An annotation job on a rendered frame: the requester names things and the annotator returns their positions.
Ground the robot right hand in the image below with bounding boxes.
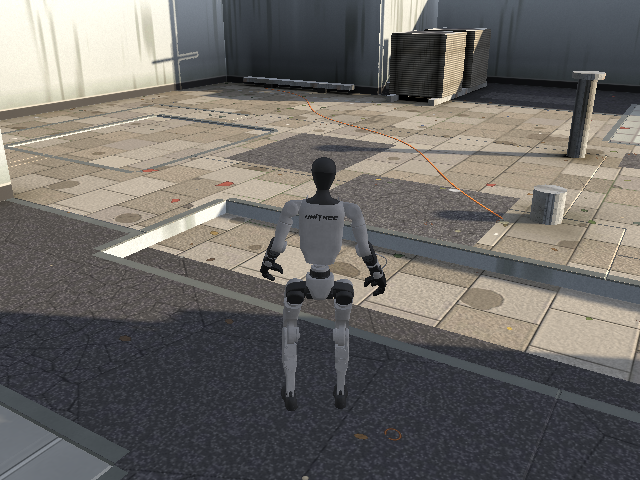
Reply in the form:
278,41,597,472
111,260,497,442
364,272,387,296

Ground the right robot shin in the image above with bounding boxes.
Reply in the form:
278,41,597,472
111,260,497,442
335,328,349,395

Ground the right robot upper arm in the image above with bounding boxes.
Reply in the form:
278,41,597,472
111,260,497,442
343,202,372,257

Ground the left robot forearm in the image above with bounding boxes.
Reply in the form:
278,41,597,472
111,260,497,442
263,237,280,267

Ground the right robot forearm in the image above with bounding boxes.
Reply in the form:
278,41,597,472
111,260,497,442
362,241,383,279

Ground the robot left foot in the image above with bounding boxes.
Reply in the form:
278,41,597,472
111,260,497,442
281,385,298,411

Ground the left robot upper arm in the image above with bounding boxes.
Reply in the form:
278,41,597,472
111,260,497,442
270,200,302,253

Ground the robot left hand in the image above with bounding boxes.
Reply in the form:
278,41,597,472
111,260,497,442
260,262,283,281

